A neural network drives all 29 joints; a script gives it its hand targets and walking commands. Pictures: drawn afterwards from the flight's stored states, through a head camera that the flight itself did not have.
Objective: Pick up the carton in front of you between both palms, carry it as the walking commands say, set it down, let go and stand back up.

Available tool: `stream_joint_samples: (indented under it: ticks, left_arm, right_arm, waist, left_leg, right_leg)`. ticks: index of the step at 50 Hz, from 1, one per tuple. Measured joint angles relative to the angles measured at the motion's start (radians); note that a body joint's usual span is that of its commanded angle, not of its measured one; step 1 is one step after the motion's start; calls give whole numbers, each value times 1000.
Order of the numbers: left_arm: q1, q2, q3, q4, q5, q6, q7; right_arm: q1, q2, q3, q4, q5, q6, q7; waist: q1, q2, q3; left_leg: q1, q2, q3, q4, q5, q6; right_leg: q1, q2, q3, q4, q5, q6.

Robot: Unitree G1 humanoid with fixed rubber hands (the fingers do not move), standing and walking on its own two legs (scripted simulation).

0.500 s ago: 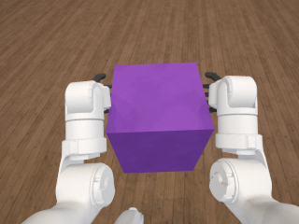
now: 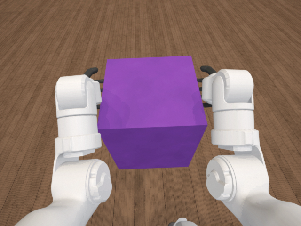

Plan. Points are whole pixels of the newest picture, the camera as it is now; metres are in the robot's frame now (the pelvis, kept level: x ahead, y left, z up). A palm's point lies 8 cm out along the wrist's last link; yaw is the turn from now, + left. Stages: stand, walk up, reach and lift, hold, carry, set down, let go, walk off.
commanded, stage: carry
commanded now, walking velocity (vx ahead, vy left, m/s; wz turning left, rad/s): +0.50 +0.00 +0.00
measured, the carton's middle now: (151, 118) +0.40 -0.02 +0.08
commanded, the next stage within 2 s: none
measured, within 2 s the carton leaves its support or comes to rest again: neither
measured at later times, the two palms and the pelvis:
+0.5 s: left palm (90, 29) +0.71 +0.15 +0.20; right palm (175, 26) +0.70 -0.13 +0.19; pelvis +0.31 +0.01 +0.02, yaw +1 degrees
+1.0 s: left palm (105, 24) +0.92 +0.13 +0.12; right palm (167, 19) +0.95 -0.15 +0.11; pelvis +0.62 -0.03 +0.04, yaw +3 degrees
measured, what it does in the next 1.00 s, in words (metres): climbs: right foot, then left foot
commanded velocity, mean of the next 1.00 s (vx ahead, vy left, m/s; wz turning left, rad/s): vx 0.50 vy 0.00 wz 0.00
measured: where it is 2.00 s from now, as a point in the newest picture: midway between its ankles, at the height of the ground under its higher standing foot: (143, 107)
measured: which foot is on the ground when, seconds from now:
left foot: down 0.00-0.04, up 0.06-0.38, down 0.40-0.82, up 0.84-1.00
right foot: up 0.00-0.00, down 0.02-0.40, up 0.42-0.78, down 0.80-1.00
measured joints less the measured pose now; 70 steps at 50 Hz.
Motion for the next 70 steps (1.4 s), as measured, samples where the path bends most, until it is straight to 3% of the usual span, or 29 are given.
stream_joint_samples:
  ticks: [1, 3, 5, 7, 10, 13, 16, 19, 21, 25, 27, 30, 33, 39, 41, 43, 46, 50, 52, 56, 60, 61, 63, 66, 70]
  left_arm:
    - [-8, -2, -5, 20, 4, -2, 0]
    - [-17, -17, -23, 60, 14, -23, 4]
    - [-9, -37, -36, 83, 8, -31, 33]
    - [11, -47, -45, 83, -20, -23, 73]
    - [38, -47, -42, 47, -76, -9, 126]
    - [35, -51, -26, 0, -106, -10, 160]
    - [11, -56, -20, -26, -104, -15, 165]
    - [-16, -52, -19, -6, -76, -22, 140]
    - [-26, -28, -23, 14, -55, -21, 103]
    - [-2, 13, -17, 45, -36, -22, 34]
    - [8, 13, -10, 59, -23, -19, 16]
    - [32, -2, -8, 78, 1, -25, 1]
    - [77, -21, -8, 91, 24, -43, -10]
    - [211, -56, -17, 83, 48, -94, -29]
    - [250, -73, -40, 58, 45, -112, -21]
    - [294, -110, -65, 18, 30, -140, 17]
    - [382, -167, -90, -76, 12, -137, 80]
    - [529, -223, -95, -274, 4, -139, 97]
    - [580, -214, -121, -357, -6, -138, 83]
    - [616, -196, -182, -441, -19, -135, 65]
    - [635, -188, -222, -457, -19, -127, 58]
    - [639, -186, -219, -456, -17, -124, 56]
    - [655, -179, -209, -446, -18, -123, 55]
    - [680, -170, -206, -415, -21, -110, 51]
    - [675, -172, -214, -370, -20, -103, 57]
  right_arm:
    - [-5, -8, -5, 16, -8, 1, 12]
    - [-6, -35, -7, 42, -25, -5, 49]
    - [7, -54, -13, 72, -43, -16, 88]
    - [21, -59, -20, 91, -56, -19, 112]
    - [37, -49, -14, 77, -62, -18, 118]
    - [49, -37, -13, 16, -59, -16, 111]
    - [46, -33, -25, -35, -57, -18, 109]
    - [38, -35, -29, -40, -61, -20, 112]
    - [22, -29, -14, -12, -66, -28, 109]
    - [25, 3, 18, 21, -56, -30, 58]
    - [41, 13, 18, 19, -37, -17, 28]
    - [65, 21, 1, 31, -17, -19, 0]
    - [93, 34, -19, 67, -21, -43, -6]
    - [200, 71, -9, 89, -53, -94, 6]
    - [244, 73, -1, 55, -66, -107, 30]
    - [297, 57, 9, 9, -76, -124, 70]
    - [388, 59, 12, -67, -92, -131, 123]
    - [524, 114, 52, -234, -105, -142, 140]
    - [591, 153, 74, -326, -113, -159, 139]
    - [693, 148, 146, -465, -105, -173, 138]
    - [718, 137, 156, -513, -101, -146, 135]
    - [715, 138, 159, -504, -100, -144, 134]
    - [709, 140, 167, -464, -95, -149, 125]
    - [713, 139, 173, -418, -81, -130, 105]
    - [729, 133, 159, -400, -61, -118, 89]
  waist:
    - [17, 7, -14]
    - [64, 32, -23]
    - [105, 17, -23]
    - [138, -3, -15]
    - [161, -18, 10]
    - [170, -27, 33]
    - [162, -27, 38]
    - [140, -38, 19]
    - [107, -47, 10]
    - [34, -32, 13]
    - [9, -25, 14]
    - [-14, -23, 7]
    - [-26, -20, -12]
    - [9, -15, -66]
    - [39, -16, -78]
    - [73, -1, -65]
    - [90, -20, -39]
    - [99, -35, -19]
    - [98, -37, -13]
    - [100, -28, -24]
    - [95, -24, -75]
    - [90, -35, -91]
    - [79, -58, -110]
    - [69, -34, -119]
    - [57, -28, -123]
  left_leg:
    - [10, 11, -6, 42, -38, -6]
    - [-34, 39, -36, 238, -50, -10]
    - [-141, 2, -85, 504, -43, 0]
    - [-256, -24, -89, 678, -26, 12]
    - [-386, -24, -75, 681, 17, 18]
    - [-459, -9, -60, 518, 45, 16]
    - [-466, -1, -40, 298, 127, 14]
    - [-399, -16, 9, 85, 259, 21]
    - [-341, -27, 36, 34, 397, 55]
    - [-281, -30, 41, 98, 269, 74]
    - [-230, -28, 36, 59, 251, 63]
    - [-152, -24, 32, -7, 232, 61]
    - [-68, -16, 24, -65, 202, 50]
    - [100, 4, 20, -88, 77, 0]
    - [90, 17, 11, 54, 5, -19]
    - [-19, 19, -39, 315, 0, -24]
    - [-196, -3, -55, 534, 32, -19]
    - [-327, 15, -28, 380, 95, -34]
    - [-354, 27, -16, 255, 151, -37]
    - [-352, 36, 14, 44, 299, -33]
    - [-257, 23, 75, -121, 402, -14]
    - [-239, 16, 91, -116, 449, 16]
    - [-233, 6, 116, -34, 389, 55]
    - [-166, 21, 125, -49, 313, 54]
    - [-58, 18, 119, -149, 306, 42]
  right_leg:
    - [43, 9, -21, -63, 33, -7]
    - [67, 29, -48, -23, 58, -27]
    - [97, 27, -47, 2, -10, -38]
    - [145, 22, -38, -32, -37, -36]
    - [227, 14, -32, -105, -48, -33]
    - [299, 9, -27, -160, -69, -29]
    - [368, 7, -28, -189, -110, -15]
    - [426, -4, -24, -169, -184, 7]
    - [423, -23, -15, -43, -234, 24]
    - [243, 14, 71, 424, -226, 15]
    - [147, 22, 73, 510, -194, 12]
    - [44, 6, 61, 434, -143, 18]
    - [5, -7, 45, 238, -77, 27]
    - [113, 1, -39, -208, 208, 27]
    - [168, 6, -69, -252, 273, -5]
    - [167, 15, -83, -179, 198, -38]
    - [230, -2, -94, -209, 130, -40]
    - [333, -12, -91, -314, 121, -27]
    - [384, -15, -86, -348, 105, -20]
    - [489, -13, -86, -378, 43, 4]
    - [568, -22, -73, -299, -86, 41]
    - [562, -38, -63, -226, -136, 50]
    - [474, -64, -19, 21, -158, 52]
    - [302, -34, 18, 308, -185, 43]
    - [147, -55, -2, 260, -75, 50]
